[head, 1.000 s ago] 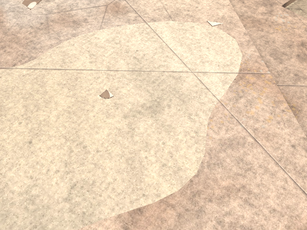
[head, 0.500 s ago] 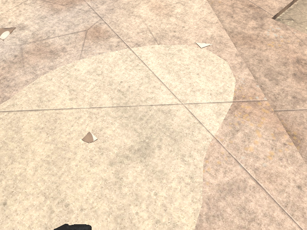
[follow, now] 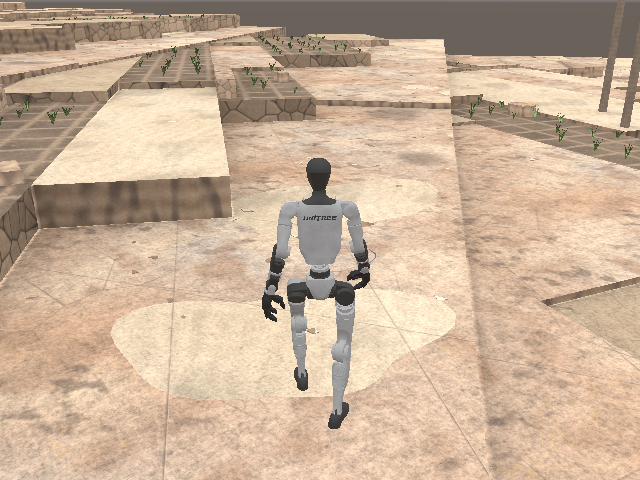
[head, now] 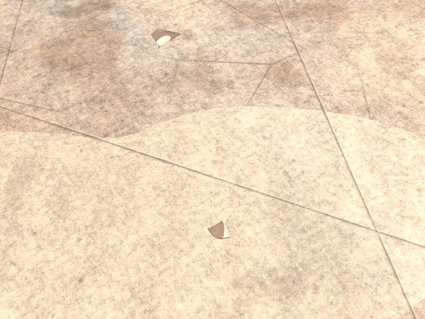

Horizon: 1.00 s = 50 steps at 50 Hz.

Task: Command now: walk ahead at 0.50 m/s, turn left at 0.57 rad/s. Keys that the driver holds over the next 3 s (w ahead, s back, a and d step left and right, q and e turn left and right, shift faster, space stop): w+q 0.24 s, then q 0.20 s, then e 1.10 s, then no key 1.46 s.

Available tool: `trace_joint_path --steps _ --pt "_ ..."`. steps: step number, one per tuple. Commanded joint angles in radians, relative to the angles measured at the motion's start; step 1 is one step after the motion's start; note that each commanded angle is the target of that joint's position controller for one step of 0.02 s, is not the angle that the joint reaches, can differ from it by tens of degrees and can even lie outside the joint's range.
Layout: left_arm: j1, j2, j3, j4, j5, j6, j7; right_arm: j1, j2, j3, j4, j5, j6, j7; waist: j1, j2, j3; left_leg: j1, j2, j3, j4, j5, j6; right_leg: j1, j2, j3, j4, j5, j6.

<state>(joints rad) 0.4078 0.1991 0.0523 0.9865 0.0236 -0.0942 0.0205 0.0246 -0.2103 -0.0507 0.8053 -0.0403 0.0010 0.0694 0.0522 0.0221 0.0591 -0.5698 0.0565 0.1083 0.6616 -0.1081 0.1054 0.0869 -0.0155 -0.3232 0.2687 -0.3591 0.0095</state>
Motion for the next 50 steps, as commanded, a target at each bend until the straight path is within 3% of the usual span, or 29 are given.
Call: trace_joint_path --steps 1,2,3,4,5,6,7,8,9,10,12,14,17,22,25,27,28,29,30,31,32,33,34,35,37,43,47,50 --pt "0.019 0.196 0.042 -0.036 0.002 0.015 0.01 0.029 -0.08 -0.023 -0.053 -0.005 -0.011 -0.008 -0.063 -0.127 -0.027 0.107 -0.092 0.064 -0.042 -0.142 0.058 0.031 -0.278 0.052 0.158 1.022 -0.118" --pt "0.017 0.209 0.045 -0.04 0.001 0.027 0.009 0.129 -0.099 -0.035 -0.026 -0.004 -0.018 -0.015 -0.102 -0.122 -0.087 0.217 -0.133 0.067 -0.078 -0.166 0.082 0.021 -0.274 0.045 0.321 1.057 -0.115" --pt "0.003 0.211 0.044 -0.053 -0.002 0.035 0.004 0.29 -0.134 -0.055 0.025 -0.012 -0.029 -0.029 -0.175 -0.073 -0.178 0.443 -0.146 0.03 -0.161 -0.129 0.116 -0.092 -0.255 0.026 0.564 0.921 -0.085" --pt "0.018 0.138 0.026 -0.103 -0.013 0.034 -0.003 0.389 -0.244 -0.087 0.039 -0.024 -0.033 -0.045 -0.191 0.073 -0.291 0.741 0.1 -0.315 -0.195 -0.269 0.198 -0.414 -0.194 0.03 0.893 0.436 -0.04" --pt "-0.03 0.118 0.027 -0.183 -0.013 0.021 -0.021 0.356 -0.33 -0.102 0.011 0.006 -0.022 -0.05 -0.144 0.207 -0.342 0.884 0.304 -0.853 -0.365 -0.216 0.322 -0.754 0.024 0.183 1.172 -0.208 0.014" --pt "-0.164 0.165 0.033 -0.208 -0.004 0.012 -0.025 0.363 -0.302 -0.095 0.018 0.017 -0.009 -0.058 -0.175 0.037 -0.242 0.835 0.276 -0.738 -0.396 -0.134 0.291 -0.868 -0.033 0.324 1.176 -0.116 0.003" --pt "-0.175 0.141 0.023 -0.213 -0.016 -0.001 -0.028 0.312 -0.251 -0.082 0.026 0.025 -0.011 -0.066 -0.137 0.011 -0.133 0.71 0.251 -0.596 -0.394 -0.032 0.26 -0.864 -0.076 0.329 1.106 -0.014 -0.006" --pt "-0.145 0.137 0.023 -0.191 -0.014 -0.004 -0.025 0.261 -0.202 -0.069 0.021 0.028 -0.019 -0.068 -0.086 -0.04 -0.073 0.585 0.192 -0.498 -0.404 0.095 0.213 -0.792 -0.11 0.335 1.0 0.032 -0.009" --pt "-0.132 0.139 0.025 -0.189 0.008 0.01 -0.023 0.227 -0.175 -0.059 0.018 0.037 -0.028 -0.073 -0.05 -0.038 -0.054 0.506 0.142 -0.432 -0.412 0.181 0.188 -0.728 -0.123 0.341 0.944 0.04 0.001" --pt "-0.101 0.133 0.023 -0.179 0.023 0.03 -0.026 0.205 -0.157 -0.051 0.009 0.04 -0.038 -0.073 -0.026 -0.027 -0.07 0.466 0.11 -0.386 -0.42 0.223 0.178 -0.673 -0.128 0.345 0.912 0.049 0.011" --pt "-0.107 0.122 0.022 -0.191 0.028 0.058 -0.034 0.237 -0.169 -0.05 0.014 0.046 -0.058 -0.068 -0.018 -0.017 -0.079 0.436 0.081 -0.362 -0.43 0.29 0.182 -0.661 -0.118 0.331 0.864 0.063 0.031" --pt "-0.16 0.118 0.02 -0.213 0.023 0.07 -0.032 0.274 -0.196 -0.055 0.019 0.043 -0.064 -0.067 -0.025 -0.014 -0.051 0.416 0.066 -0.338 -0.418 0.462 0.169 -0.689 -0.105 0.316 0.802 0.114 0.05" --pt "-0.248 0.122 0.015 -0.251 0.017 0.076 -0.027 0.334 -0.204 -0.055 0.025 0.041 -0.055 -0.072 -0.054 0.018 -0.053 0.447 0.041 -0.313 -0.359 0.682 0.122 -0.725 -0.076 0.307 0.71 0.183 0.058" --pt "-0.381 0.132 0.0 -0.307 0.001 0.074 -0.022 0.408 -0.207 -0.055 0.023 0.037 -0.028 -0.086 -0.113 0.054 -0.068 0.558 0.036 -0.364 -0.28 0.73 0.078 -0.747 -0.019 0.319 0.537 0.262 0.033" --pt "-0.361 0.13 -0.01 -0.294 0.0 0.06 -0.022 0.403 -0.177 -0.042 0.023 0.023 -0.024 -0.096 -0.117 0.065 -0.073 0.6 0.037 -0.338 -0.235 0.76 0.049 -0.662 0.009 0.299 0.397 0.28 -0.005" --pt "-0.257 0.151 -0.004 -0.254 0.005 0.047 -0.018 0.371 -0.172 -0.035 0.021 0.019 -0.033 -0.102 -0.075 0.077 -0.092 0.569 0.044 -0.344 -0.173 0.813 0.016 -0.484 0.036 0.294 0.309 0.271 -0.051" --pt "-0.18 0.158 -0.001 -0.224 0.007 0.038 -0.014 0.351 -0.179 -0.033 0.026 0.026 -0.039 -0.103 -0.03 0.065 -0.106 0.573 0.037 -0.335 -0.103 0.827 0.004 -0.393 0.041 0.288 0.223 0.325 -0.073" --pt "-0.091 0.162 -0.001 -0.195 0.01 0.022 -0.01 0.327 -0.183 -0.03 0.023 0.036 -0.047 -0.101 0.025 0.028 -0.136 0.537 -0.004 -0.304 0.025 0.724 -0.012 -0.252 0.002 0.318 0.117 0.521 -0.097" --pt "-0.019 0.222 0.005 -0.19 0.009 0.011 -0.006 0.382 -0.143 -0.019 -0.002 0.039 -0.056 -0.098 0.01 -0.131 -0.25 0.411 -0.095 -0.247 0.275 0.211 -0.042 -0.038 -0.221 0.551 0.208 1.074 -0.173" --pt "-0.055 0.228 0.005 -0.184 -0.011 0.028 -0.012 0.554 -0.107 -0.018 0.041 0.057 -0.037 -0.096 -0.078 -0.277 -0.362 0.283 -0.222 -0.199 0.463 -0.497 -0.078 0.048 -0.405 0.814 0.194 1.36 -0.359" --pt "-0.117 0.184 -0.003 -0.204 -0.039 0.042 -0.024 0.523 -0.157 -0.018 0.067 0.011 -0.018 -0.097 -0.089 -0.147 -0.292 0.241 -0.173 -0.221 0.508 -0.475 -0.078 -0.058 -0.363 0.846 0.128 1.122 -0.361" --pt "-0.192 0.166 -0.005 -0.223 -0.04 0.052 -0.028 0.414 -0.17 -0.023 0.048 -0.007 -0.008 -0.094 -0.083 -0.094 -0.172 0.181 -0.151 -0.205 0.534 -0.433 -0.085 -0.151 -0.304 0.774 0.099 0.909 -0.333" --pt "-0.225 0.16 -0.005 -0.229 -0.032 0.063 -0.027 0.356 -0.17 -0.022 0.033 -0.008 -0.001 -0.092 -0.085 -0.064 -0.12 0.156 -0.127 -0.194 0.507 -0.401 -0.092 -0.217 -0.252 0.715 0.064 0.767 -0.296" --pt "-0.223 0.176 0.0 -0.226 -0.028 0.071 -0.023 0.325 -0.167 -0.021 0.021 -0.002 0.011 -0.088 -0.087 -0.084 -0.091 0.158 -0.107 -0.187 0.472 -0.374 -0.1 -0.269 -0.21 0.671 0.034 0.673 -0.267" --pt "-0.209 0.193 0.011 -0.215 -0.019 0.083 -0.022 0.327 -0.146 -0.013 0.019 0.007 0.027 -0.084 -0.094 -0.116 -0.11 0.2 -0.11 -0.162 0.422 -0.34 -0.115 -0.319 -0.151 0.628 0.012 0.543 -0.234" --pt "-0.176 0.218 0.041 -0.216 -0.009 0.116 -0.023 0.224 -0.132 -0.005 -0.015 0.018 0.046 -0.103 -0.052 -0.156 -0.111 0.167 -0.107 -0.151 0.235 -0.335 -0.136 -0.351 -0.118 0.712 -0.062 0.031 -0.219" --pt "-0.186 0.227 0.057 -0.225 -0.004 0.134 -0.026 0.208 -0.128 0.0 -0.026 0.029 0.035 -0.109 -0.041 -0.166 -0.11 0.224 -0.122 -0.151 0.124 -0.319 -0.122 -0.385 -0.107 0.765 -0.074 -0.038 -0.196" --pt "-0.212 0.225 0.064 -0.232 -0.005 0.148 -0.032 0.263 -0.129 0.002 -0.019 0.04 0.02 -0.118 -0.057 -0.182 -0.106 0.331 -0.151 -0.146 -0.042 -0.31 -0.088 -0.422 -0.09 0.804 -0.079 -0.043 -0.16"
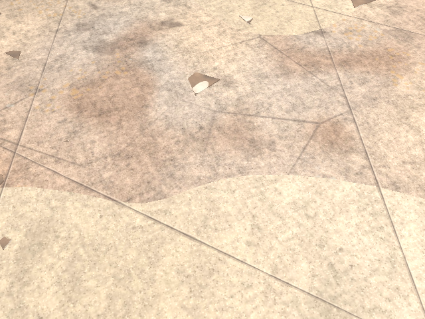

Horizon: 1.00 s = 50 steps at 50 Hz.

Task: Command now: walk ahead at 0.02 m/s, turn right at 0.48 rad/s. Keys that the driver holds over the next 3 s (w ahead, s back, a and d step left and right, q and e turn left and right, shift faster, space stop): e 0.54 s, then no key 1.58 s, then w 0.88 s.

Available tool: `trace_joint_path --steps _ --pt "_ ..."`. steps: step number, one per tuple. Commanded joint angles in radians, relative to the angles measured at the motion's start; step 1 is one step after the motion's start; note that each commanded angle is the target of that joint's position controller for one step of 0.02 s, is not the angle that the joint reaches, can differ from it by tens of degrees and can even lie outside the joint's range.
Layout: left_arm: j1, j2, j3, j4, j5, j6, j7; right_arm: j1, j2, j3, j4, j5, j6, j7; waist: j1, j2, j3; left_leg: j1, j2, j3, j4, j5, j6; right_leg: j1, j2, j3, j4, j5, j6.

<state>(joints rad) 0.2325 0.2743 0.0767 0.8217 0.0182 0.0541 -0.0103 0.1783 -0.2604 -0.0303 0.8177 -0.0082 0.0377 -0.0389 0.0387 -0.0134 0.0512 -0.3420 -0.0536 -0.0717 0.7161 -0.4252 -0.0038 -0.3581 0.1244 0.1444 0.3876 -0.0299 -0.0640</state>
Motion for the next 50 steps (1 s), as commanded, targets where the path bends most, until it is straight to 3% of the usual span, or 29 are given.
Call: trace_joint_path --steps 1,2,3,4,5,6,7,8,10,14,20,23,24,25,26,27,28,29,30,32,35,42,44,46,47,48,49,50 --pt "-0.054 0.148 0.041 -0.071 -0.004 0.004 -0.001 0.149 -0.079 -0.018 -0.023 0.009 -0.024 -0.013 -0.066 -0.146 -0.093 0.164 -0.047 0.036 -0.204 0.044 0.038 0.0 -0.214 0.34 -0.19 -0.386 -0.063" --pt "-0.074 0.142 0.04 -0.079 -0.013 0.006 0.0 0.194 -0.089 -0.021 -0.015 0.004 -0.032 -0.021 -0.093 -0.138 -0.082 0.246 -0.038 0.032 -0.344 0.094 0.058 -0.051 -0.178 0.32 -0.171 -0.422 -0.02" --pt "-0.06 0.107 0.031 -0.092 -0.024 0.002 0.002 0.2 -0.16 -0.037 -0.023 -0.007 -0.038 -0.032 -0.08 -0.026 -0.067 0.291 0.098 -0.112 -0.503 -0.01 0.093 -0.124 -0.101 0.241 -0.056 -0.482 0.043" --pt "-0.039 0.055 0.024 -0.111 -0.038 -0.005 0.003 0.115 -0.265 -0.062 -0.063 -0.017 -0.036 -0.036 -0.045 0.236 -0.068 0.26 0.38 -0.443 -0.604 -0.146 0.193 -0.235 0.062 0.014 0.258 -0.495 0.077" --pt "-0.044 0.139 0.042 -0.089 0.007 -0.012 0.011 0.008 -0.238 -0.057 -0.085 -0.033 -0.033 -0.029 -0.027 0.151 -0.004 0.08 0.444 -0.426 -0.591 -0.018 0.251 -0.231 0.003 -0.045 0.486 -0.48 0.087" --pt "-0.025 0.154 0.05 -0.074 0.011 -0.012 0.005 -0.027 -0.156 -0.034 -0.101 -0.03 -0.038 -0.025 0.005 0.083 -0.014 0.021 0.379 -0.324 -0.545 0.141 0.241 -0.147 -0.02 -0.03 0.611 -0.429 0.083" --pt "0.02 0.136 0.048 -0.056 0.014 -0.008 -0.001 -0.068 -0.117 -0.023 -0.107 -0.023 -0.042 -0.021 0.039 0.074 -0.017 0.024 0.308 -0.207 -0.508 0.262 0.204 -0.136 -0.022 -0.041 0.695 -0.378 0.081" --pt "0.047 0.128 0.046 -0.047 0.017 0.0 -0.005 -0.079 -0.112 -0.02 -0.117 -0.019 -0.045 -0.019 0.045 0.106 -0.034 0.069 0.265 -0.131 -0.482 0.342 0.183 -0.151 -0.027 -0.058 0.76 -0.351 0.085" --pt "0.036 0.121 0.038 -0.049 0.012 0.012 -0.017 -0.031 -0.113 -0.019 -0.121 -0.019 -0.046 -0.016 0.007 0.141 -0.042 0.166 0.243 -0.056 -0.435 0.518 0.188 -0.206 -0.046 -0.096 0.781 -0.356 0.106" --pt "-0.077 0.099 0.02 -0.102 0.001 0.021 -0.033 0.118 -0.157 -0.04 -0.086 -0.017 -0.043 -0.011 -0.082 0.157 -0.065 0.38 0.301 -0.046 -0.371 0.715 0.22 -0.262 -0.08 -0.117 0.624 -0.401 0.135" --pt "-0.105 0.087 0.005 -0.145 -0.019 0.026 -0.039 0.087 -0.194 -0.059 -0.092 -0.024 -0.038 0.016 -0.086 0.208 -0.086 0.304 0.326 0.04 -0.316 0.754 0.2 -0.043 -0.089 -0.207 0.379 -0.445 0.092" --pt "-0.078 0.084 0.004 -0.153 -0.02 0.017 -0.034 0.068 -0.206 -0.068 -0.089 -0.015 -0.034 0.023 -0.061 0.207 -0.098 0.274 0.336 0.067 -0.249 0.719 0.171 0.057 -0.079 -0.236 0.207 -0.38 0.058" --pt "-0.046 0.08 0.003 -0.145 -0.012 0.008 -0.029 0.053 -0.206 -0.069 -0.089 -0.006 -0.03 0.022 -0.03 0.178 -0.104 0.227 0.322 0.102 -0.188 0.642 0.133 0.139 -0.071 -0.239 0.068 -0.263 0.043" --pt "-0.017 0.11 0.009 -0.138 0.002 -0.005 -0.018 0.081 -0.193 -0.069 -0.08 -0.007 -0.029 0.023 -0.012 0.089 -0.119 0.128 0.295 0.147 -0.078 0.49 0.072 0.258 -0.101 -0.153 -0.057 -0.148 0.025" --pt "0.009 0.223 0.03 -0.147 0.013 -0.022 -0.008 0.113 -0.121 -0.052 -0.11 -0.023 -0.021 0.028 -0.032 -0.183 -0.129 -0.125 0.191 0.23 0.18 0.011 -0.001 0.407 -0.366 0.197 -0.109 0.072 -0.03" --pt "0.075 0.322 0.059 -0.143 -0.006 -0.025 -0.011 0.019 -0.095 -0.037 -0.17 -0.023 -0.003 0.01 0.023 -0.253 -0.105 -0.267 0.055 0.138 0.31 -0.243 -0.025 0.34 -0.53 0.382 -0.064 0.392 -0.206" --pt "0.1 0.258 0.047 -0.13 -0.018 -0.025 -0.008 0.013 -0.127 -0.042 -0.155 -0.021 0.007 0.008 0.026 -0.118 -0.096 -0.271 0.095 0.068 0.406 -0.206 -0.027 0.357 -0.494 0.286 -0.036 0.483 -0.248" --pt "0.034 0.203 0.029 -0.137 -0.018 -0.023 0.0 0.022 -0.118 -0.04 -0.14 -0.005 0.006 0.013 -0.004 -0.123 -0.062 -0.262 0.102 0.053 0.416 -0.127 -0.025 0.305 -0.435 0.21 -0.05 0.4 -0.234" --pt "-0.046 0.156 0.013 -0.148 -0.011 -0.019 0.007 0.032 -0.133 -0.045 -0.12 0.0 0.0 0.017 -0.04 -0.098 -0.03 -0.242 0.119 0.04 0.371 -0.038 -0.027 0.271 -0.356 0.135 -0.069 0.325 -0.18" --pt "-0.078 0.125 -0.002 -0.152 -0.014 -0.021 0.017 0.075 -0.153 -0.052 -0.09 -0.017 0.0 0.03 -0.055 -0.118 -0.073 -0.182 0.099 0.065 0.364 0.04 -0.037 0.286 -0.294 0.064 -0.058 0.424 -0.148" --pt "-0.038 0.132 -0.005 -0.131 -0.013 -0.033 0.016 0.081 -0.123 -0.044 -0.081 -0.007 0.011 0.038 -0.047 -0.081 -0.096 -0.148 0.088 0.068 0.299 0.063 -0.042 0.304 -0.297 0.054 -0.065 0.393 -0.145" --pt "-0.017 0.131 -0.02 -0.087 0.008 -0.037 0.019 0.035 -0.091 -0.027 -0.069 -0.004 0.019 0.023 -0.014 -0.111 -0.042 -0.001 0.064 0.073 0.008 0.032 -0.011 0.218 -0.306 0.102 -0.073 0.169 -0.154" --pt "-0.029 0.129 -0.025 -0.075 0.009 -0.038 0.021 0.046 -0.086 -0.023 -0.058 0.001 0.013 0.015 -0.021 -0.105 -0.045 0.068 0.053 0.076 -0.082 0.039 0.002 0.193 -0.309 0.124 -0.053 0.176 -0.149" --pt "-0.063 0.115 -0.036 -0.064 -0.004 -0.038 0.026 0.093 -0.064 -0.014 -0.032 -0.002 -0.001 0.007 -0.068 -0.066 -0.049 0.207 0.053 0.079 -0.32 0.205 0.018 0.144 -0.286 0.122 -0.013 0.15 -0.106" --pt "-0.051 0.088 -0.047 -0.059 -0.007 -0.045 0.028 0.104 -0.076 -0.011 -0.024 -0.013 -0.015 0.001 -0.069 -0.023 -0.068 0.313 0.113 0.007 -0.412 0.334 0.025 0.092 -0.266 0.122 -0.005 0.079 -0.057" --pt "-0.013 0.049 -0.06 -0.058 -0.005 -0.052 0.026 0.115 -0.127 -0.012 -0.024 -0.028 -0.032 -0.005 -0.039 0.079 -0.1 0.383 0.259 -0.145 -0.451 0.457 0.05 0.057 -0.206 0.067 0.053 -0.043 -0.016" --pt "0.048 0.044 -0.058 -0.029 -0.013 -0.042 0.026 0.034 -0.169 -0.016 -0.025 -0.006 -0.034 0.004 0.023 0.153 -0.069 0.214 0.311 -0.176 -0.412 0.535 0.127 0.153 -0.112 -0.009 -0.001 -0.231 0.001" --pt "0.04 0.067 -0.058 -0.001 0.002 -0.035 0.029 -0.01 -0.122 -0.007 -0.026 -0.003 -0.038 0.017 0.016 0.139 -0.058 0.158 0.274 -0.144 -0.405 0.449 0.12 0.235 -0.13 -0.007 -0.04 -0.201 0.008"
Over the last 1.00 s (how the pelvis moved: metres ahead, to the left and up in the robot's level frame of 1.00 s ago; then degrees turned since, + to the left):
0.32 0.05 0.00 7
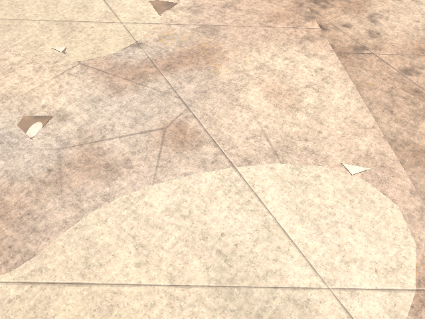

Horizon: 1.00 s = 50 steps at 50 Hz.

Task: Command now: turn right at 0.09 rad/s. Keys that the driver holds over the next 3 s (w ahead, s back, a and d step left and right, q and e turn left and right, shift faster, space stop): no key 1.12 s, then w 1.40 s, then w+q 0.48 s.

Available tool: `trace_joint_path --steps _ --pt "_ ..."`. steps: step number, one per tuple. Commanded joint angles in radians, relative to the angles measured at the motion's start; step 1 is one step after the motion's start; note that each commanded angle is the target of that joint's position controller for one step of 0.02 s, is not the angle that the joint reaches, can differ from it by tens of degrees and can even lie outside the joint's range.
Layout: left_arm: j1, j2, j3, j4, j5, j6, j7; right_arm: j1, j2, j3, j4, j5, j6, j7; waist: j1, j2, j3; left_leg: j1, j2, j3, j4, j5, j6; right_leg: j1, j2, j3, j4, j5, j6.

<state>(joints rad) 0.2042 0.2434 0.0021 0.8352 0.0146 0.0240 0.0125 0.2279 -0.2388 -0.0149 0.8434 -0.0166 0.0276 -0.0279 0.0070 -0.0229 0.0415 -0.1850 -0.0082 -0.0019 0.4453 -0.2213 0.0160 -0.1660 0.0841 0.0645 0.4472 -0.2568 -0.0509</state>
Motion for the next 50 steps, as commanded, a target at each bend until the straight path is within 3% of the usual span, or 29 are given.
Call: trace_joint_path --steps 1,3,8,23,50 --pt "0.044 0.117 0.022 0.003 0.006 -0.005 0.007 -0.065 -0.116 -0.014 -0.047 0.005 -0.032 0.012 0.024 0.133 -0.019 0.001 0.167 -0.167 -0.133 0.177 0.062 0.038 -0.095 0.093 -0.119 0.085 -0.006" --pt "0.027 0.141 0.031 0.024 0.0 -0.011 0.003 -0.02 -0.125 -0.014 -0.017 0.008 -0.034 0.004 0.0 0.125 -0.019 0.038 0.116 -0.126 -0.133 0.164 0.034 0.033 -0.116 0.101 -0.112 0.172 -0.005" --pt "0.04 0.099 0.017 0.099 -0.004 -0.018 0.012 -0.006 -0.113 -0.011 0.037 0.009 -0.034 0.0 -0.008 0.043 -0.016 0.085 0.117 -0.122 -0.125 0.16 0.046 -0.004 -0.12 0.1 -0.143 0.157 0.011" --pt "0.071 0.082 0.0 0.25 -0.005 -0.017 0.024 0.013 -0.088 0.008 0.174 0.008 -0.037 -0.004 -0.003 0.029 0.001 0.056 0.1 -0.124 -0.149 0.124 0.052 0.014 -0.139 0.089 -0.144 0.161 0.015" --pt "0.132 0.008 -0.018 0.337 -0.006 -0.02 0.037 0.102 -0.019 0.02 0.274 0.008 -0.039 -0.014 -0.008 0.024 0.024 0.04 0.085 -0.125 -0.141 0.127 0.057 -0.011 -0.145 0.069 -0.118 0.149 0.021"
Over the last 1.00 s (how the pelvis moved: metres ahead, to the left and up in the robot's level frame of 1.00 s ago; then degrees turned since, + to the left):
-0.01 0.00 0.00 -25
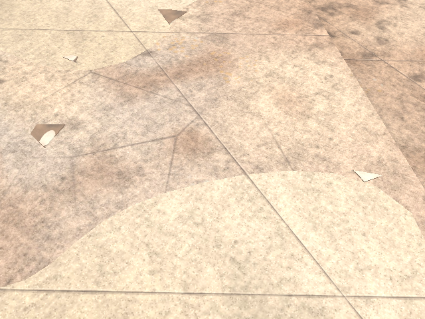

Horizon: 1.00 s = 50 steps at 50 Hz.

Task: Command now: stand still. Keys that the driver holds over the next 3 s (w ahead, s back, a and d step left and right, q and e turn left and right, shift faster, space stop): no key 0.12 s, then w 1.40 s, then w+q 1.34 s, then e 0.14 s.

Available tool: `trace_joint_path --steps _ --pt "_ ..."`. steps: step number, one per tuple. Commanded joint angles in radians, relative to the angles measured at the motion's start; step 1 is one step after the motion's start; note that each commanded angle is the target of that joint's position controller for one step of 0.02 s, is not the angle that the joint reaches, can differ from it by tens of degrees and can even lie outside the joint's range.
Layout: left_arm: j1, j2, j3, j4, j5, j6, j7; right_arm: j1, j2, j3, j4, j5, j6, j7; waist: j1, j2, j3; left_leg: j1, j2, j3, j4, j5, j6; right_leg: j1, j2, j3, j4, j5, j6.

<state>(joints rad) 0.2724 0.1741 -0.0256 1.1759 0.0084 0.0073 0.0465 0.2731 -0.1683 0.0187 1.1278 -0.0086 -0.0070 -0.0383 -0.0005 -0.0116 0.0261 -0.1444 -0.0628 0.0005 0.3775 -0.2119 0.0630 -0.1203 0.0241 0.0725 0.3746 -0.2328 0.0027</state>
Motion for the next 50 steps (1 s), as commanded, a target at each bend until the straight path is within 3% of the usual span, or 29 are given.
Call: trace_joint_path --steps 1,6,7,9,10,12,14,16,18,20,22,23,24,25,26,27,28,30,32,35,38,41,44,45,46,47,48,49,50 --pt "0.066 0.075 0.01 -0.003 0.0 -0.003 0.003 0.059 -0.087 -0.014 -0.009 0.0 -0.005 -0.004 0.0 0.012 0.04 0.0 0.139 -0.128 -0.073 0.118 0.01 -0.057 -0.085 0.06 -0.045 0.125 -0.032" --pt "0.078 0.066 0.01 0.001 0.0 -0.003 0.005 0.069 -0.079 -0.015 -0.004 0.0 -0.005 -0.005 -0.001 0.013 0.043 -0.001 0.139 -0.128 -0.072 0.12 0.011 -0.06 -0.086 0.058 -0.041 0.123 -0.031" --pt "0.086 0.058 0.008 0.004 0.002 -0.003 0.005 0.078 -0.076 -0.015 -0.002 -0.001 -0.005 -0.004 -0.003 0.017 0.024 0.006 0.133 -0.132 -0.088 0.022 0.012 -0.055 -0.077 0.052 -0.044 0.066 -0.033" --pt "0.085 0.064 0.014 -0.007 0.011 -0.001 0.003 0.09 -0.116 -0.033 -0.002 -0.001 0.004 -0.004 -0.011 0.061 0.045 -0.01 0.131 -0.173 -0.117 -0.255 0.041 -0.108 -0.024 0.006 0.03 -0.115 -0.045" --pt "0.073 0.063 0.017 -0.022 0.018 -0.001 -0.001 0.117 -0.139 -0.045 0.001 -0.001 0.011 -0.002 -0.024 0.099 0.062 -0.011 0.158 -0.23 -0.141 -0.433 0.075 -0.176 0.007 -0.024 0.106 -0.221 -0.055" --pt "0.024 0.044 0.016 -0.062 0.037 -0.008 -0.015 0.195 -0.158 -0.063 0.015 -0.005 0.018 0.002 -0.057 0.148 0.127 -0.021 0.282 -0.4 -0.234 -0.658 0.16 -0.313 0.018 -0.093 0.269 -0.268 -0.064" --pt "-0.026 0.048 0.02 -0.102 0.038 -0.027 -0.028 0.212 -0.149 -0.07 0.013 -0.017 0.006 0.007 -0.063 0.128 0.17 -0.052 0.363 -0.491 -0.291 -0.606 0.215 -0.392 -0.038 -0.088 0.421 -0.253 -0.066" --pt "-0.03 0.054 0.028 -0.124 0.031 -0.047 -0.041 0.187 -0.157 -0.078 -0.003 -0.019 -0.013 0.01 -0.037 0.082 0.144 -0.018 0.361 -0.451 -0.285 -0.479 0.213 -0.431 -0.066 -0.075 0.464 -0.241 -0.068" --pt "-0.032 0.055 0.036 -0.14 0.022 -0.063 -0.051 0.154 -0.153 -0.08 -0.019 -0.012 -0.028 0.012 -0.015 0.085 0.114 -0.036 0.309 -0.346 -0.257 -0.362 0.179 -0.36 -0.058 -0.098 0.38 -0.204 -0.065" --pt "-0.002 0.045 0.042 -0.144 0.014 -0.066 -0.054 0.123 -0.156 -0.083 -0.033 -0.006 -0.035 0.012 0.011 0.107 0.095 -0.114 0.264 -0.26 -0.22 -0.308 0.156 -0.213 -0.031 -0.136 0.254 -0.15 -0.067" --pt "0.126 0.03 0.048 -0.101 0.008 -0.066 -0.048 0.096 -0.152 -0.086 -0.044 0.003 -0.036 0.016 0.066 0.076 0.084 -0.272 0.213 -0.191 -0.116 -0.335 0.133 0.046 0.02 -0.19 0.096 -0.031 -0.067" --pt "0.204 0.051 0.058 -0.078 0.012 -0.07 -0.042 0.093 -0.126 -0.078 -0.054 -0.005 -0.042 0.019 0.093 0.028 0.065 -0.363 0.174 -0.153 -0.01 -0.347 0.112 0.181 0.006 -0.148 0.051 -0.077 -0.068" --pt "0.313 0.119 0.075 -0.064 0.028 -0.08 -0.032 0.067 -0.063 -0.06 -0.079 -0.011 -0.052 0.027 0.136 -0.156 0.038 -0.458 0.076 -0.027 0.288 -0.294 0.071 0.272 -0.201 0.144 -0.117 -0.289 -0.092" --pt "0.418 0.217 0.1 -0.042 0.019 -0.074 -0.033 0.06 -0.037 -0.054 -0.12 -0.013 -0.058 0.036 0.139 -0.306 0.027 -0.63 -0.012 0.065 0.559 -0.358 0.051 0.296 -0.407 0.556 -0.283 -0.592 -0.191" --pt "0.334 0.174 0.092 -0.055 0.016 -0.065 -0.031 0.038 -0.108 -0.068 -0.126 -0.042 -0.056 0.046 0.081 -0.144 0.113 -0.652 0.067 0.001 0.71 -0.296 0.061 0.179 -0.419 0.568 -0.282 -0.63 -0.217" --pt "0.232 0.144 0.084 -0.096 0.013 -0.072 -0.039 0.015 -0.097 -0.067 -0.128 -0.04 -0.06 0.058 0.04 -0.057 0.154 -0.648 0.105 -0.025 0.741 -0.187 0.06 0.1 -0.375 0.474 -0.277 -0.53 -0.207" --pt "0.179 0.128 0.08 -0.116 0.011 -0.083 -0.044 0.023 -0.076 -0.063 -0.12 -0.03 -0.067 0.066 0.012 -0.031 0.149 -0.609 0.129 -0.032 0.728 -0.104 0.045 0.068 -0.325 0.366 -0.285 -0.369 -0.19" --pt "0.17 0.089 0.067 -0.12 0.008 -0.103 -0.04 0.022 -0.085 -0.068 -0.113 -0.032 -0.063 0.075 -0.009 -0.026 0.11 -0.562 0.145 -0.007 0.699 -0.014 0.015 0.081 -0.256 0.209 -0.285 -0.093 -0.164" --pt "0.236 0.076 0.061 -0.094 0.007 -0.113 -0.036 -0.003 -0.084 -0.072 -0.122 -0.028 -0.051 0.075 -0.007 -0.045 0.085 -0.578 0.136 0.028 0.695 0.022 -0.001 0.129 -0.224 0.113 -0.252 0.168 -0.158" --pt "0.299 0.07 0.052 -0.075 0.008 -0.115 -0.034 -0.123 -0.069 -0.067 -0.169 -0.024 -0.039 0.073 0.011 -0.058 0.089 -0.616 0.122 0.071 0.636 0.058 -0.02 0.143 -0.202 0.036 -0.229 0.422 -0.159" --pt "0.307 0.065 0.045 -0.075 0.009 -0.116 -0.03 -0.27 -0.049 -0.054 -0.228 -0.016 -0.038 0.072 0.032 -0.069 0.117 -0.573 0.096 0.113 0.446 0.111 -0.025 0.116 -0.179 -0.012 -0.229 0.537 -0.155" --pt "0.322 0.084 0.046 -0.067 0.011 -0.119 -0.023 -0.342 -0.048 -0.045 -0.26 -0.007 -0.038 0.069 0.041 -0.091 0.121 -0.466 0.062 0.147 0.275 0.143 0.003 0.132 -0.191 -0.036 -0.224 0.645 -0.155" --pt "0.286 0.116 0.055 -0.067 0.013 -0.124 -0.017 -0.248 -0.092 -0.06 -0.249 -0.007 -0.046 0.052 -0.022 -0.101 0.056 -0.299 0.011 0.154 0.214 0.097 0.066 0.202 -0.218 -0.061 -0.083 0.973 -0.143" --pt "0.271 0.128 0.06 -0.069 0.016 -0.121 -0.015 -0.138 -0.115 -0.073 -0.216 -0.006 -0.053 0.045 -0.069 -0.102 -0.003 -0.198 -0.01 0.144 0.198 0.074 0.086 0.224 -0.219 -0.068 0.043 1.053 -0.138" --pt "0.249 0.139 0.064 -0.073 0.012 -0.116 -0.017 0.017 -0.134 -0.087 -0.164 -0.006 -0.061 0.037 -0.134 -0.09 -0.079 -0.033 -0.016 0.137 0.129 0.108 0.106 0.198 -0.206 -0.082 0.221 1.015 -0.131" --pt "0.243 0.128 0.062 -0.085 0.007 -0.114 -0.022 0.163 -0.179 -0.106 -0.125 -0.025 -0.068 0.028 -0.188 -0.057 -0.157 0.193 0.087 0.031 0.104 0.048 0.137 0.041 -0.173 -0.095 0.453 0.765 -0.126" --pt "0.303 0.031 0.045 -0.113 -0.006 -0.111 -0.033 0.253 -0.272 -0.128 -0.12 -0.047 -0.069 0.026 -0.153 0.118 -0.271 0.413 0.378 -0.371 0.072 -0.077 0.221 -0.222 -0.043 -0.142 0.819 0.1 -0.104" --pt "0.348 0.056 0.063 -0.107 -0.014 -0.105 -0.043 0.197 -0.269 -0.132 -0.121 -0.021 -0.054 0.04 -0.109 0.182 -0.309 0.454 0.474 -0.754 -0.109 -0.189 0.329 -0.445 0.066 -0.043 1.04 -0.266 -0.1" --pt "0.236 0.099 0.073 -0.138 0.004 -0.1 -0.041 0.066 -0.213 -0.119 -0.143 0.0 -0.054 0.044 -0.063 0.084 -0.126 0.301 0.436 -0.613 -0.154 -0.314 0.285 -0.531 -0.022 -0.011 1.038 -0.167 -0.116"
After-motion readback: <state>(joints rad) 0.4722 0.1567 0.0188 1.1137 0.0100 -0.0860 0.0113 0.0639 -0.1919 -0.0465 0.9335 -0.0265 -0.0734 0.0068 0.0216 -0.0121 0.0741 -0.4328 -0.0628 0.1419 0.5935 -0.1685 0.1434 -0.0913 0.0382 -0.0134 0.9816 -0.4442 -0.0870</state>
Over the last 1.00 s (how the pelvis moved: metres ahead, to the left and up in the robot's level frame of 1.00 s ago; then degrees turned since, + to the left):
0.01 0.03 0.00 1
